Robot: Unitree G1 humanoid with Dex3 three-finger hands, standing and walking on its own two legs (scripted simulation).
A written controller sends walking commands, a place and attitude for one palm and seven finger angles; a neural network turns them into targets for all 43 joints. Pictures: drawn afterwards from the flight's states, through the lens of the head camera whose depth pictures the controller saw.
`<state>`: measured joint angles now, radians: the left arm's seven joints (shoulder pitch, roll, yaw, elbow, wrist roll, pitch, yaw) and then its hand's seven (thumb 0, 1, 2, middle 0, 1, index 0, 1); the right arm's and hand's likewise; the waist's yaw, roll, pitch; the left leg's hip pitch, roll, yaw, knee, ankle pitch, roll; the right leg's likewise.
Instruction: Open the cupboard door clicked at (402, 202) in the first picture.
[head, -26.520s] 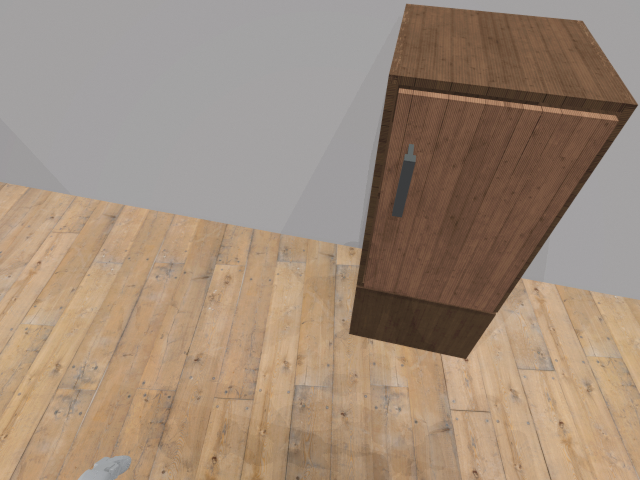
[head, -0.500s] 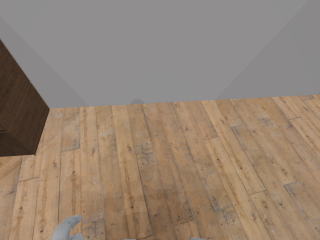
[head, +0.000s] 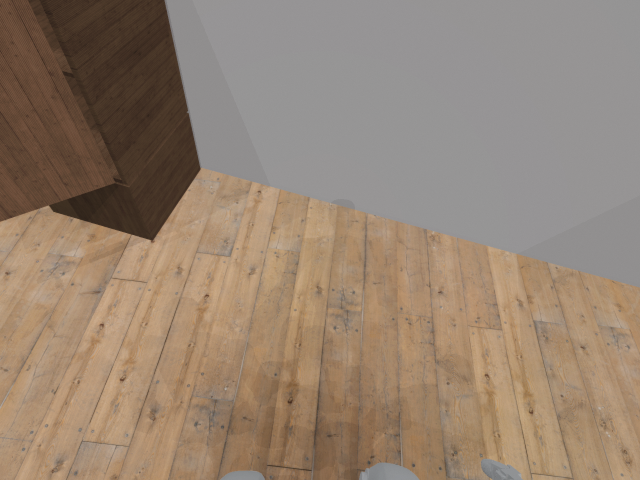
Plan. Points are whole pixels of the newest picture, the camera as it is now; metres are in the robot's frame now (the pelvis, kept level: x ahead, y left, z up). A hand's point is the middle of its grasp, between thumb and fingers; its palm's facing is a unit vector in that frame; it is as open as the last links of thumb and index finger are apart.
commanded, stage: turn to face it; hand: left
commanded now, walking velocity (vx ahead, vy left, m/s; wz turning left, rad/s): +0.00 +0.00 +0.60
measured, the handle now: out of the picture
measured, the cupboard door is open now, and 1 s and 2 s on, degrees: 49 49 49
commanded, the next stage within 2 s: take the last steps up to it in 0.94 s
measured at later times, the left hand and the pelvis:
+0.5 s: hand out of the picture +0.05 +0.17 -0.14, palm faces +0.28 -0.93 -0.24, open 7.4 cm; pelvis +0.00 -0.04 +0.01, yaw +18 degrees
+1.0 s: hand out of the picture -0.03 +0.21 -0.16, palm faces +0.50 -0.83 -0.24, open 7.4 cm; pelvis +0.00 -0.02 +0.01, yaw +29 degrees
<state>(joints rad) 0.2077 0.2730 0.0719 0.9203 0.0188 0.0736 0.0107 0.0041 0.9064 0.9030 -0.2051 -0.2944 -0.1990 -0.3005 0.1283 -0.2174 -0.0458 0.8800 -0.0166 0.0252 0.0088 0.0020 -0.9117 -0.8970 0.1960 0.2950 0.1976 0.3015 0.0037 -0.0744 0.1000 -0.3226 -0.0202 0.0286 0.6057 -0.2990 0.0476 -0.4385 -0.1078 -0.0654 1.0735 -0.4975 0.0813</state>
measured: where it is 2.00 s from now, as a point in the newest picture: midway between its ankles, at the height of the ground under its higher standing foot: outside the picture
